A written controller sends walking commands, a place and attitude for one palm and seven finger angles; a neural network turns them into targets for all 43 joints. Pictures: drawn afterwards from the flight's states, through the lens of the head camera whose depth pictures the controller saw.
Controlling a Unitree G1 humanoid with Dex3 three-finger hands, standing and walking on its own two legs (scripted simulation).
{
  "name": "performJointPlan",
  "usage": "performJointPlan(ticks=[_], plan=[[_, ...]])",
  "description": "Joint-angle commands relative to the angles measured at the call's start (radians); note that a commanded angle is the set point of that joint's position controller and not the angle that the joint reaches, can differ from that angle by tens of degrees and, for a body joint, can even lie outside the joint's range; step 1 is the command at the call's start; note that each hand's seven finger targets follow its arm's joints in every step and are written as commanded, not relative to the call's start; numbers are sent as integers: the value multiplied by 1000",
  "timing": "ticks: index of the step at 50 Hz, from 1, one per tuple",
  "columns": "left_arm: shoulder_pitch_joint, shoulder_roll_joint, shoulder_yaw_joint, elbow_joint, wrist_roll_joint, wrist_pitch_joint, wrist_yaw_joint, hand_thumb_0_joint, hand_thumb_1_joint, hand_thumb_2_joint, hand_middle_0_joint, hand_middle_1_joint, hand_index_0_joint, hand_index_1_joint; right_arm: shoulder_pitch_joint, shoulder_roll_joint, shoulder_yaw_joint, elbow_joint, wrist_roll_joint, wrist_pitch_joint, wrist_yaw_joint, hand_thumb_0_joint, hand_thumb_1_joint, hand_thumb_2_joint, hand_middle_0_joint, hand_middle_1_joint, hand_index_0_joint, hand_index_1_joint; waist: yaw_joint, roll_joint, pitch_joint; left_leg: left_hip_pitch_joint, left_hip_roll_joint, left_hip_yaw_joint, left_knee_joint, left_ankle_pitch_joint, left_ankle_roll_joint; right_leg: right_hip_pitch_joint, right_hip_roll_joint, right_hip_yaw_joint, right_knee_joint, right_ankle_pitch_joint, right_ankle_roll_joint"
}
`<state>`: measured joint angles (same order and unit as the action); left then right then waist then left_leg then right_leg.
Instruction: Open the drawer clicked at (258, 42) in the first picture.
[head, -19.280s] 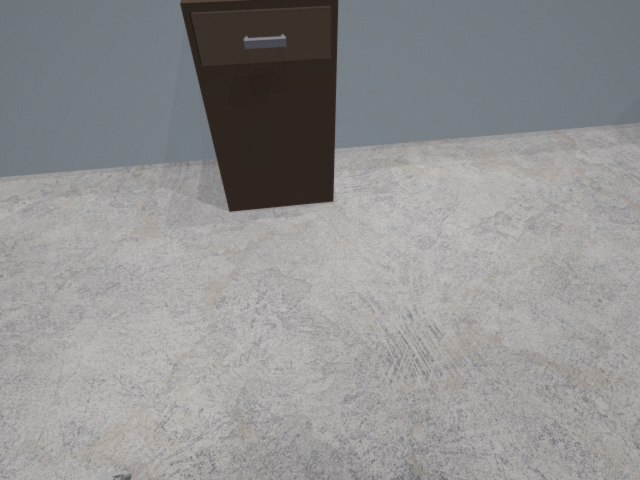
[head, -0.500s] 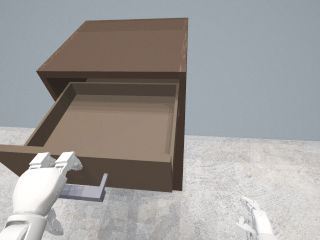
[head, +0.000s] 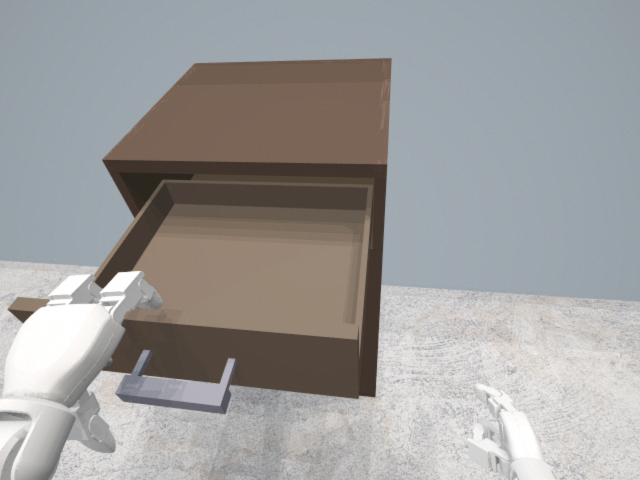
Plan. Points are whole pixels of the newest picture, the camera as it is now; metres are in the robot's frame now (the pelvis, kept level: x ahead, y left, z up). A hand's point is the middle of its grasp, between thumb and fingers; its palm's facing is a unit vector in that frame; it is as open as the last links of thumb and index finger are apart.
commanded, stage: lift the hand off the handle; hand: left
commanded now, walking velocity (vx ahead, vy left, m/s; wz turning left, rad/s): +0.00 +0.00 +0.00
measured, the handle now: (180, 377) +0.23 +0.23 +0.01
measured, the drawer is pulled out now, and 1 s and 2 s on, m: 0.30 0.30 0.30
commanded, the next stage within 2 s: draw the hand back to the body in 0.28 s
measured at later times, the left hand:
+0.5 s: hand (106, 348) +0.19 +0.24 +0.15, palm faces +0.07 -0.10 -0.99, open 13.9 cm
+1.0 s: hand (72, 358) +0.18 +0.27 +0.15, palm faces +0.07 -0.07 -1.00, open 13.9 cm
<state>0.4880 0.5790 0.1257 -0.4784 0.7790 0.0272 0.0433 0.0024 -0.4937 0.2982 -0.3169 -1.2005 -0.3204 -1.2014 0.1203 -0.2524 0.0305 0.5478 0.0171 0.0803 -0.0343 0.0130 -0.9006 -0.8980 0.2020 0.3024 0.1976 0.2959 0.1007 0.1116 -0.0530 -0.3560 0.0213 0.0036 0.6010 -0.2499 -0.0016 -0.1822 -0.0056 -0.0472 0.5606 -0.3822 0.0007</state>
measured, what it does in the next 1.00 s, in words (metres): stands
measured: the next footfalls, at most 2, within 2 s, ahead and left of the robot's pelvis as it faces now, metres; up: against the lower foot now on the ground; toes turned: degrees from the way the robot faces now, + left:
none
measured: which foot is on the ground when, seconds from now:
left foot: down 0.00-1.00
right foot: down 0.00-1.00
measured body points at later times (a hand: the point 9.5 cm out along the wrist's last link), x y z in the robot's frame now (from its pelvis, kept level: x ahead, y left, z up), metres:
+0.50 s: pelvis +0.00 +0.00 +0.00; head -0.01 -0.04 +0.45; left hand +0.18 +0.25 +0.20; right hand +0.23 -0.20 -0.08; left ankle +0.04 +0.12 -0.73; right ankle -0.05 -0.12 -0.73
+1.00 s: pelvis +0.00 +0.01 +0.00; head +0.00 -0.03 +0.45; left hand +0.17 +0.27 +0.20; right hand +0.23 -0.20 -0.08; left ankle +0.04 +0.12 -0.73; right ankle -0.05 -0.12 -0.73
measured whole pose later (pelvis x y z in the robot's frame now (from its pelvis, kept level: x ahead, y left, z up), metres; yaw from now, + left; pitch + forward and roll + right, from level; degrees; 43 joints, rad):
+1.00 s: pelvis +0.00 +0.01 +0.00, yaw +0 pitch +1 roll -2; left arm 0.57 0.66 0.26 -0.56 0.68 0.00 -0.01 0.00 -0.49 0.30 -0.32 -1.20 -0.32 -1.20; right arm 0.13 -0.26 0.03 0.53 0.03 0.08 -0.01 0.01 -0.90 -0.90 0.20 0.30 0.20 0.30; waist 0.10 0.11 -0.04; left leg -0.36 0.03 0.00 0.60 -0.25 0.01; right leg -0.17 0.00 -0.05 0.52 -0.36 0.01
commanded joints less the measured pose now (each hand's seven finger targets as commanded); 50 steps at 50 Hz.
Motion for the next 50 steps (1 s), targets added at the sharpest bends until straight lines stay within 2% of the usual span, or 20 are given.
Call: performJointPlan(ticks=[1,4,6,8,11,12,14,15,18,24,26,29,33,36,37,41,43,46,49,50], plan=[[-142,199,165,-207,-21,-10,21,0,-500,300,-300,-1200,-300,-1200,-203,-87,-30,-177,13,-66,0,0,-900,-900,200,300,200,300,-3,-31,-60,215,-12,1,-83,150,22,-146,21,-12,-146,206,-6],[-185,221,170,-171,-14,-4,7,0,-500,300,-300,-1200,-300,-1200,-171,-92,-36,-164,6,-59,-1,0,-900,-900,200,300,200,300,1,-55,-73,216,-19,3,-95,170,25,-124,18,-18,-150,221,-3],[-222,239,197,-202,-28,10,1,0,-500,300,-300,-1200,-300,-1200,-219,-88,-25,-172,19,-68,6,0,-900,-900,200,300,200,300,7,-1,-93,231,-14,-3,-102,173,18,-101,20,-14,-151,218,-11],[-220,234,180,-218,-35,11,-12,0,-500,300,-300,-1200,-300,-1200,-189,-89,-29,-170,16,-67,10,0,-900,-900,200,300,200,300,6,-20,-120,245,-13,0,-109,198,19,-87,11,-21,-149,235,-6],[-127,222,199,-191,-65,36,-39,0,-500,300,-300,-1200,-300,-1200,-221,-92,-25,-177,26,-71,24,0,-900,-900,200,300,200,300,14,-43,-98,232,-12,3,-100,230,17,-68,21,-15,-149,301,-8],[-117,189,150,-174,-63,39,-56,0,-500,300,-300,-1200,-300,-1200,-185,-94,-23,-175,17,-61,28,0,-900,-900,200,300,200,300,6,-64,-83,210,-18,7,-109,225,22,-76,20,-28,-145,299,-2],[-138,192,143,-189,-63,38,-68,0,-500,300,-300,-1200,-300,-1200,-189,-103,-30,-179,17,-54,29,0,-900,-900,200,300,200,300,0,-76,-71,210,-15,10,-116,205,23,-87,19,-26,-154,279,4],[-137,230,180,-211,-57,36,-62,0,-500,300,-300,-1200,-300,-1200,-189,-103,-28,-187,20,-54,27,0,-900,-900,200,300,200,300,6,-76,-92,220,-13,8,-116,206,21,-80,13,-24,-151,271,4],[-154,218,170,-262,-49,12,-52,0,-500,300,-300,-1200,-300,-1200,-189,-94,-23,-193,16,-64,27,0,-900,-900,200,300,200,300,4,-42,-114,241,-9,4,-107,203,21,-90,11,-27,-153,250,-2],[-167,228,195,-193,-46,-11,-26,0,-500,300,-300,-1200,-300,-1200,-166,-98,-33,-172,10,-61,17,0,-900,-900,200,300,200,300,-1,-50,-75,231,-13,7,-92,177,24,-124,19,-26,-170,227,-2],[-179,267,246,-198,-55,-6,-18,0,-500,300,-300,-1200,-300,-1200,-205,-96,-29,-172,20,-71,18,0,-900,-900,200,300,200,300,5,-24,-84,239,-10,5,-78,181,21,-110,19,-10,-169,253,-9],[-155,233,197,-172,-63,-8,-34,0,-500,300,-300,-1200,-300,-1200,-171,-101,-35,-173,13,-61,15,0,-900,-900,200,300,200,300,-2,-42,-77,228,-16,8,-83,188,26,-115,17,-20,-166,261,1],[-106,242,206,-240,-71,-17,-44,0,-500,300,-300,-1200,-300,-1200,-179,-100,-30,-189,15,-66,19,0,-900,-900,200,300,200,300,-3,-33,-106,235,-11,6,-77,206,24,-102,6,-21,-151,289,0],[-46,290,281,-253,-87,-18,-38,0,-500,300,-300,-1200,-300,-1200,-208,-105,-29,-197,21,-67,20,0,-900,-900,200,300,200,300,9,-36,-99,223,-10,9,-57,210,23,-95,15,-6,-150,328,-3],[-72,269,243,-265,-77,-30,-40,0,-500,300,-300,-1200,-300,-1200,-173,-100,-28,-193,10,-60,20,0,-900,-900,200,300,200,300,4,-24,-104,218,-16,12,-59,209,27,-112,12,-21,-146,309,0],[-26,274,298,-245,-100,-34,-14,0,-500,300,-300,-1200,-300,-1200,-193,-99,-35,-196,20,-68,21,0,-900,-900,200,300,200,300,8,-21,-74,217,-3,8,-53,194,21,-130,19,-18,-150,286,-4],[-6,280,303,-228,-95,-40,-7,0,-500,300,-300,-1200,-300,-1200,-153,-102,-42,-194,15,-61,20,0,-900,-900,200,300,200,300,4,-70,-97,212,-4,8,-50,208,23,-123,6,-26,-138,304,4],[23,285,325,-241,-115,-35,-5,0,-500,300,-300,-1200,-300,-1200,-189,-104,-42,-199,22,-65,23,0,-900,-900,200,300,200,300,9,-24,-99,208,-7,13,-37,204,21,-116,13,-12,-135,332,0],[32,254,270,-238,-110,-45,-19,0,-500,300,-300,-1200,-300,-1200,-148,-108,-49,-196,12,-54,18,0,-900,-900,200,300,200,300,-2,-53,-81,196,-10,12,-43,195,28,-153,14,-27,-137,294,11],[-90,-155,205,-232,-765,-89,17,0,-465,315,-298,-1178,-298,-1178,-75,-30,-40,-210,31,-126,-5,0,-900,-900,200,300,200,300,-110,-46,-17,318,24,16,-92,99,33,-126,18,-30,-151,223,-15]])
